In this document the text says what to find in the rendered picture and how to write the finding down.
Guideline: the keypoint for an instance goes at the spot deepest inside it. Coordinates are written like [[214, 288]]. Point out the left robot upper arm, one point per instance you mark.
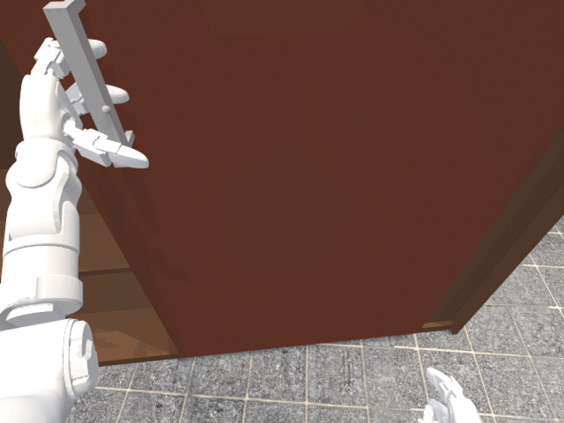
[[44, 368]]

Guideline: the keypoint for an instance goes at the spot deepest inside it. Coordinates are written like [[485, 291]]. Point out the handle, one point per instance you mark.
[[69, 32]]

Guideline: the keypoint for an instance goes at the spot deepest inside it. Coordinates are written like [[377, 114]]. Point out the wardrobe door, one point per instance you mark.
[[319, 170], [536, 190]]

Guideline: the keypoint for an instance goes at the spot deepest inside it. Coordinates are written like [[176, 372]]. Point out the left robot forearm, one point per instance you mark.
[[39, 281]]

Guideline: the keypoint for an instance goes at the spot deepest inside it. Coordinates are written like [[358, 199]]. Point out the left robot hand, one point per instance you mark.
[[45, 109]]

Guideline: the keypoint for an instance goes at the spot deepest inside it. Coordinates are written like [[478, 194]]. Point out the right robot hand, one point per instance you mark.
[[460, 409]]

